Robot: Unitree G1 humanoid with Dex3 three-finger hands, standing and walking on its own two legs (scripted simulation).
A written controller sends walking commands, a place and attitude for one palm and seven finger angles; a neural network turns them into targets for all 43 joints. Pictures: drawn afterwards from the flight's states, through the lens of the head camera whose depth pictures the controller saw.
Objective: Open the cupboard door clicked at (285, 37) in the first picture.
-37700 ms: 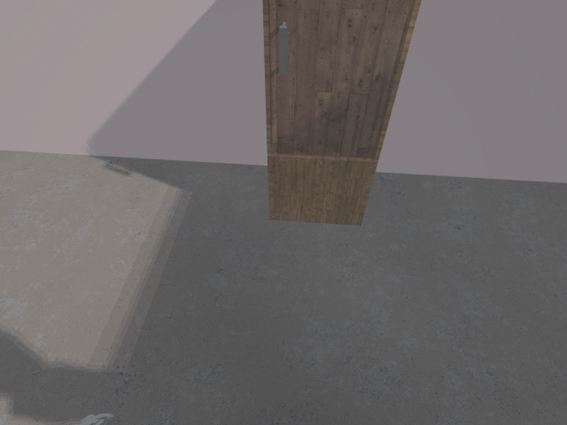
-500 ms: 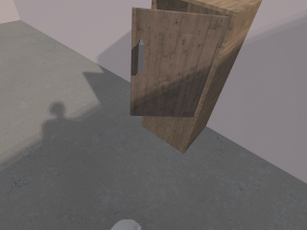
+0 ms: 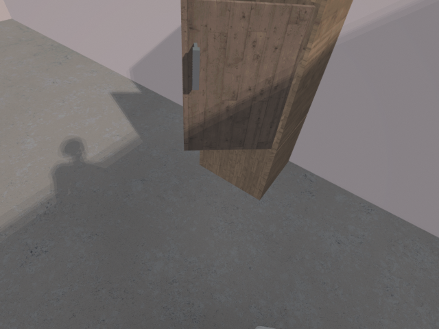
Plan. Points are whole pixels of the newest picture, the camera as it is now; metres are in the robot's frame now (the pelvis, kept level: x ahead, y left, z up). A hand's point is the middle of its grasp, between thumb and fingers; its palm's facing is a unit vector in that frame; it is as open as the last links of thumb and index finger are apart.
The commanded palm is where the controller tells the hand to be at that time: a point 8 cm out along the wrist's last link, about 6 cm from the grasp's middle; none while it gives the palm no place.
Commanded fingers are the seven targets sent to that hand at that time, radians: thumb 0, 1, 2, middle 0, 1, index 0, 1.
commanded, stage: come to a stop and stand still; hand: left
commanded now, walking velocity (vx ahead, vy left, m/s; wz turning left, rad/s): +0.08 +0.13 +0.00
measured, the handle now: (195, 66) +0.87 +0.07 +0.05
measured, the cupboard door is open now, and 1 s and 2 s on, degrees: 41 41 41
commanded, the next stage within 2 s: look again from close up in 0.62 s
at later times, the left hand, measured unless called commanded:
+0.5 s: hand out of the picture +0.00 +0.14 -0.19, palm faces +0.11 -0.99 -0.13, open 7.4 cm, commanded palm none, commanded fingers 0.00 0.90 0.90 -0.20 -0.30 -0.20 -0.30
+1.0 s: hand out of the picture +0.07 +0.17 -0.18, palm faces +0.04 -0.98 -0.18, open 7.4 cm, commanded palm none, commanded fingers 0.00 0.90 0.90 -0.20 -0.30 -0.20 -0.30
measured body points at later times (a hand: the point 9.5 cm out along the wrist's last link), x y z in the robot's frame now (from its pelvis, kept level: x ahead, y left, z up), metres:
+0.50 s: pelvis +0.04 -0.01 -0.01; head +0.06 +0.01 +0.44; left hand +0.00 +0.20 -0.18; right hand +0.10 -0.24 -0.16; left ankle +0.06 +0.09 -0.75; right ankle +0.02 -0.15 -0.75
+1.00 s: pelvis +0.06 +0.00 -0.01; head +0.07 +0.01 +0.44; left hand +0.07 +0.22 -0.17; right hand +0.09 -0.23 -0.16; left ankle +0.06 +0.09 -0.75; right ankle +0.02 -0.15 -0.75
